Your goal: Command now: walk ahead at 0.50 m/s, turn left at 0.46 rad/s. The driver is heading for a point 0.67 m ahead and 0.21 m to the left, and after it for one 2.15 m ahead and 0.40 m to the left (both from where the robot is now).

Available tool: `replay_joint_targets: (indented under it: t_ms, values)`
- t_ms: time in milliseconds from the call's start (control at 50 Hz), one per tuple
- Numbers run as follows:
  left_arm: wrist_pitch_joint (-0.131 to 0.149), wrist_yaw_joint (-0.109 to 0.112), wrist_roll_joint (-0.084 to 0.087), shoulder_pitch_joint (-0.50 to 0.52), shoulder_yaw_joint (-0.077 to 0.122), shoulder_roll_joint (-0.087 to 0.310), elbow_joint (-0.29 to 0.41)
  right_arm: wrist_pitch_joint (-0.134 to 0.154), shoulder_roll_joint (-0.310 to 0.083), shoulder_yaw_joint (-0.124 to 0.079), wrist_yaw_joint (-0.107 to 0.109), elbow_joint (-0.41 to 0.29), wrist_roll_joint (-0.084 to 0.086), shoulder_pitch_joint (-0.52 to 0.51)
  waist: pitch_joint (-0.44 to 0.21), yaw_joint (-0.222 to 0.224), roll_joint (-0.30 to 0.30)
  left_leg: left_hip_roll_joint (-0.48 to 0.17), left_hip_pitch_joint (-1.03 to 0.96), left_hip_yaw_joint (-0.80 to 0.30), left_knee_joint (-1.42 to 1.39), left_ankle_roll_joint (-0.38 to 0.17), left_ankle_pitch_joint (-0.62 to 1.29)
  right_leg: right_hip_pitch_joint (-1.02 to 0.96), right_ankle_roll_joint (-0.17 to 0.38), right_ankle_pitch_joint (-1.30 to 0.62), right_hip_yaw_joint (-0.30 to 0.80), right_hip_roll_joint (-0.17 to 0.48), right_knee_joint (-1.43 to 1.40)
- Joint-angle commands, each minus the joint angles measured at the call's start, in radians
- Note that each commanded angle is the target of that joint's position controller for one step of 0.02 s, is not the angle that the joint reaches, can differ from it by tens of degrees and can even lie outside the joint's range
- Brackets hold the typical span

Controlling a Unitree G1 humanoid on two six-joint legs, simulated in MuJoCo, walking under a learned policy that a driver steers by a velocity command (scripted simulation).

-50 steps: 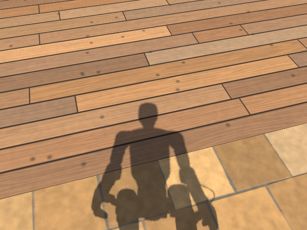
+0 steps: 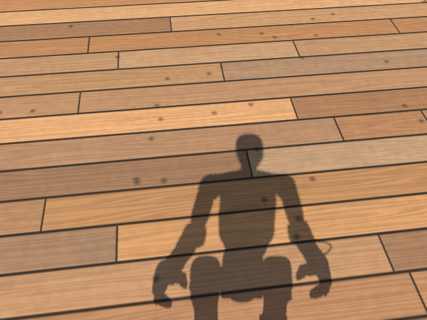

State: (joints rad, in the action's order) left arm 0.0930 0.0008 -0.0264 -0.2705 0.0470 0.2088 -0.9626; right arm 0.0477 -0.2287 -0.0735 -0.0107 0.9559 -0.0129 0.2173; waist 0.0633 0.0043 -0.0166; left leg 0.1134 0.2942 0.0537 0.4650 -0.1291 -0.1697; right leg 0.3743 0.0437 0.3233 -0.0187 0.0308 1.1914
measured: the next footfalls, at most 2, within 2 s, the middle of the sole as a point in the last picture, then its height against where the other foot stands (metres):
right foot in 0.42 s outside the picture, level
left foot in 0.94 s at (150, 289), level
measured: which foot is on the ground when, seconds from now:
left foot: down 0.00-0.42, up 0.44-0.92, down 0.94-1.00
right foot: up 0.00-0.40, down 0.42-0.94, up 0.96-1.00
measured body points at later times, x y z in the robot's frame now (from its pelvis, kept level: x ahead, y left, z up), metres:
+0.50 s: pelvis +0.28 -0.03 -0.01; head +0.31 -0.02 +0.44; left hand +0.42 +0.26 -0.09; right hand +0.34 -0.30 -0.14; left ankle +0.09 +0.04 -0.66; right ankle +0.38 -0.10 -0.73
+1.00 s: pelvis +0.49 +0.10 -0.02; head +0.52 +0.14 +0.43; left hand +0.33 +0.32 -0.15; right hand +0.81 +0.03 -0.10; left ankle +0.53 +0.20 -0.73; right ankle +0.41 -0.10 -0.68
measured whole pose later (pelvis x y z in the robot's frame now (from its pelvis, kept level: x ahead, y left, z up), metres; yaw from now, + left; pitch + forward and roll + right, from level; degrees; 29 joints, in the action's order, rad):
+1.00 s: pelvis +0.49 +0.10 -0.02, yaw +35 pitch +2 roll -1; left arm 0.04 0.00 -0.02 -0.39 0.05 0.25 -0.87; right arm 0.02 -0.26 -0.05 -0.05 0.69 -0.05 0.05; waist 0.06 0.05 0.00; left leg 0.05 0.47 0.09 0.63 -0.13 -0.18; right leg 0.13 -0.03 0.50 -0.18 0.11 0.92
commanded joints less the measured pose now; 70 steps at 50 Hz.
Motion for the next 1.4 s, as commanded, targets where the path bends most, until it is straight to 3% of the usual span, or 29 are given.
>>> replay_joint_targets:
  t_ms: [20, 80, 200, 300, 360, 380, 400, 420, 440, 460, 480, 500, 540, 640, 760, 860, 900, 920, 940, 960, 980, 1000, 1020, 1040, 1080, 1140, 1240, 1320, 1400]
  values:
    - [-0.02, -0.005, -0.022, -0.038, 0.017, 0.076, 0.073, 0.025, -0.091, -0.015, 0.01, -0.03, 0.012, 0.061, -0.05, 0.027, 0.024, -0.278, -0.128, -0.36, -0.253, -0.155, 0.244, 0.165, -0.033, -0.028, 0.054, 0.065, -0.056]
    - [-0.045, -0.011, -0.023, 0.05, 0.015, 0.074, 0.119, 0.031, -0.138, -0.025, 0.013, -0.028, 0.015, 0.117, -0.031, 0.015, 0.042, -0.242, -0.102, -0.328, -0.281, -0.151, 0.25, 0.213, -0.073, -0.097, 0.026, 0.067, -0.166]
    - [-0.05, -0.02, -0.013, 0.286, 0.009, 0.087, 0.22, 0.018, -0.14, -0.026, 0.014, -0.032, 0.011, 0.246, -0.017, -0.072, 0.071, -0.219, -0.224, -0.357, -0.258, -0.092, 0.308, 0.322, -0.098, -0.289, 0.024, 0.042, -0.401]
    - [-0.037, -0.025, -0.002, 0.417, -0.006, 0.094, 0.294, 0.011, -0.152, -0.028, 0.026, -0.043, -0.004, 0.304, -0.012, -0.111, 0.09, -0.233, -0.339, -0.403, -0.177, -0.095, 0.433, 0.323, -0.079, -0.273, 0.024, -0.006, -0.541]
    - [-0.022, -0.02, 0.005, 0.339, -0.002, 0.125, 0.297, 0.011, -0.18, -0.036, 0.035, -0.072, -0.008, 0.245, -0.029, -0.052, 0.11, -0.237, -0.302, -0.426, -0.1, -0.051, 0.524, 0.128, -0.044, -0.214, 0.037, -0.036, -0.661]
    - [-0.016, -0.012, 0.007, 0.245, 0.008, 0.149, 0.271, 0.015, -0.194, -0.039, 0.032, -0.084, -0.007, 0.211, -0.069, -0.009, 0.109, -0.217, -0.262, -0.421, -0.024, -0.027, 0.62, -0.022, -0.026, -0.179, 0.026, -0.066, -0.689]
    - [-0.004, 0.0, 0.005, 0.109, 0.02, 0.177, 0.235, 0.022, -0.199, -0.041, 0.022, -0.091, 0.001, 0.188, -0.143, 0.058, 0.069, -0.168, -0.216, -0.387, 0.136, -0.004, 0.643, -0.215, -0.001, -0.218, 0.027, -0.06, -0.751]
    - [0.006, 0.018, -0.016, -0.042, 0.037, 0.239, 0.222, 0.033, -0.158, -0.03, 0.011, -0.119, 0.014, 0.185, -0.274, 0.115, -0.006, -0.111, -0.089, -0.341, 0.375, 0.017, 0.433, -0.457, 0.044, -0.089, 0.186, 0.111, -0.768]
    - [-0.004, 0.025, -0.042, -0.091, 0.056, 0.33, 0.231, 0.03, -0.044, -0.008, 0.013, -0.148, 0.052, 0.295, -0.41, 0.065, -0.23, 0.038, 0.213, -0.209, 0.671, 0.052, -0.305, -0.731, 0.148, -0.071, 0.601, 0.411, -0.81]
    - [-0.022, 0.019, -0.022, -0.05, 0.057, 0.287, 0.231, 0.017, -0.135, -0.017, 0.022, -0.139, 0.017, 0.312, -0.393, 0.033, -0.197, -0.019, 0.321, -0.181, 0.797, 0.042, -0.371, -0.651, 0.192, 0.055, 0.796, 0.431, -0.878]
    - [-0.026, 0.016, -0.014, 0.026, 0.035, 0.188, 0.248, 0.006, -0.15, -0.022, 0.02, -0.129, -0.002, 0.247, -0.218, 0.016, -0.062, -0.076, 0.343, -0.175, 0.818, 0.045, -0.268, -0.49, 0.169, 0.104, 0.639, 0.38, -0.907]
    - [-0.024, 0.011, -0.011, 0.071, 0.019, 0.13, 0.246, 0.003, -0.135, -0.018, 0.009, -0.137, -0.008, 0.186, -0.12, 0.011, -0.001, -0.109, 0.327, -0.16, 0.773, 0.053, -0.197, -0.368, 0.143, 0.021, 0.479, 0.318, -0.934]
    - [-0.014, 0.013, -0.009, 0.056, 0.011, 0.114, 0.22, -0.017, -0.115, -0.018, -0.012, -0.15, -0.024, 0.159, -0.06, -0.013, -0.075, -0.149, 0.281, -0.143, 0.714, 0.067, -0.161, -0.253, 0.101, -0.15, 0.282, 0.241, -0.976]
    - [0.022, 0.0, 0.01, -0.016, 0.023, 0.138, 0.181, -0.047, -0.09, -0.007, -0.043, -0.208, -0.026, 0.052, -0.055, -0.018, -0.078, -0.177, 0.367, -0.116, 0.672, 0.084, -0.062, -0.267, 0.118, -0.365, 0.104, 0.241, -1.027]
    - [0.017, -0.001, 0.007, -0.069, 0.029, 0.153, 0.152, -0.039, -0.063, 0.018, -0.067, -0.285, -0.02, -0.152, -0.007, 0.018, -0.071, -0.185, 0.361, -0.042, 0.369, 0.091, 0.141, -0.285, 0.094, -0.42, -0.084, 0.205, -1.043]
    - [-0.005, 0.011, 0.007, -0.141, 0.041, 0.199, 0.12, -0.039, -0.078, 0.021, -0.075, -0.337, -0.031, -0.258, 0.017, 0.045, -0.071, -0.152, 0.294, 0.046, 0.187, 0.036, 0.035, -0.402, 0.07, -0.56, -0.156, 0.248, -0.978]
    - [-0.022, 0.017, 0.005, -0.154, 0.046, 0.228, 0.11, -0.039, -0.094, 0.013, -0.065, -0.334, -0.038, -0.22, -0.024, 0.021, -0.09, -0.089, 0.2, 0.085, 0.15, -0.003, -0.077, -0.452, 0.057, -0.866, -0.198, 0.254, -0.833]
    - [-0.032, 0.019, 0.005, -0.157, 0.048, 0.242, 0.108, -0.035, -0.109, 0.003, -0.058, -0.314, -0.041, -0.14, -0.076, -0.014, -0.09, -0.047, 0.106, 0.093, 0.122, -0.028, -0.112, -0.459, 0.053, -0.979, -0.214, 0.252, -0.69]
    - [-0.041, 0.019, 0.01, -0.146, 0.045, 0.245, 0.115, -0.025, -0.13, -0.012, -0.046, -0.265, -0.047, 0.018, -0.167, -0.085, -0.053, -0.011, -0.097, 0.086, 0.046, -0.058, -0.074, -0.387, 0.033, -0.937, -0.242, 0.232, -0.472]
    - [-0.042, 0.016, 0.004, -0.15, 0.034, 0.212, 0.15, -0.02, -0.21, -0.04, -0.028, -0.225, -0.055, 0.181, -0.288, -0.146, 0.053, -0.166, -0.368, -0.138, 0.009, -0.108, -0.187, -0.169, 0.0, -0.605, -0.245, 0.207, -0.174]
    - [-0.037, -0.006, 0.004, -0.167, 0.013, 0.103, 0.232, -0.024, -0.326, -0.063, -0.016, -0.248, -0.033, 0.138, -0.345, -0.063, 0.284, -0.448, -0.626, -0.67, -0.082, -0.233, -0.182, 0.277, -0.063, 0.252, -0.185, 0.013, 0.143]
    - [-0.033, -0.006, -0.004, -0.051, 0.027, 0.184, 0.244, -0.035, -0.293, -0.057, -0.005, -0.258, -0.012, 0.192, -0.347, -0.136, 0.115, -0.474, -0.609, -0.752, -0.168, -0.236, -0.077, 0.372, -0.056, 0.196, -0.001, 0.007, 0.206]
    - [-0.026, -0.011, 0.017, -0.016, 0.02, 0.162, 0.248, -0.034, -0.238, -0.042, 0.006, -0.231, -0.009, 0.147, -0.219, -0.1, 0.075, -0.449, -0.508, -0.547, -0.16, -0.208, 0.082, 0.396, -0.041, 0.073, 0.01, 0.062, 0.173]
    - [-0.02, -0.011, 0.021, -0.04, 0.011, 0.145, 0.226, -0.024, -0.178, -0.023, 0.008, -0.222, -0.005, 0.104, -0.143, -0.055, 0.037, -0.4, -0.368, -0.434, -0.171, -0.167, 0.243, 0.326, -0.034, 0.022, 0.012, 0.09, 0.079]
    - [-0.049, -0.017, -0.002, -0.114, 0.008, 0.136, 0.18, -0.001, -0.121, 0.001, 0.008, -0.218, -0.003, 0.035, -0.107, 0.019, 0.044, -0.324, -0.213, -0.278, -0.22, -0.102, 0.347, 0.182, -0.037, -0.003, 0.024, 0.116, -0.022]
    - [-0.079, -0.036, 0.001, -0.127, 0.015, 0.128, 0.157, 0.03, -0.136, 0.001, 0.002, -0.184, -0.001, 0.068, -0.08, 0.032, 0.055, -0.299, -0.163, -0.187, -0.285, -0.076, 0.378, 0.167, -0.036, -0.07, 0.027, 0.094, -0.063]
    - [-0.083, -0.039, 0.01, 0.03, 0.022, 0.122, 0.185, 0.044, -0.134, 0.006, 0.007, -0.141, -0.003, 0.135, 0.008, -0.016, 0.063, -0.287, -0.233, -0.078, -0.346, -0.007, 0.337, 0.337, -0.031, -0.242, 0.081, 0.045, -0.2]
    - [-0.073, -0.045, 0.002, 0.117, 0.01, 0.098, 0.205, 0.053, -0.118, 0.018, 0.017, -0.119, -0.003, 0.15, 0.028, -0.034, 0.068, -0.285, -0.294, 0.008, -0.347, 0.016, 0.437, 0.336, -0.022, -0.345, 0.024, 0.023, -0.365]
    - [-0.067, -0.057, -0.004, 0.22, -0.009, 0.074, 0.253, 0.047, -0.122, 0.025, 0.036, -0.072, -0.007, 0.215, 0.048, -0.064, 0.067, -0.309, -0.406, 0.071, -0.29, 0.031, 0.659, 0.309, 0.018, -0.306, -0.082, -0.005, -0.527]
Velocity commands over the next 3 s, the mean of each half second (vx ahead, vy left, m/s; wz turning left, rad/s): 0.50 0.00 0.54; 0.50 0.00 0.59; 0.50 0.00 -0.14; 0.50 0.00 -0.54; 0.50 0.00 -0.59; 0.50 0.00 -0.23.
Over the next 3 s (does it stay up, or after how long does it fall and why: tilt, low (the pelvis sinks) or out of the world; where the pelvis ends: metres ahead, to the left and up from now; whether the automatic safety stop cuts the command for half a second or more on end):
stays up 1.49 0.32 0.00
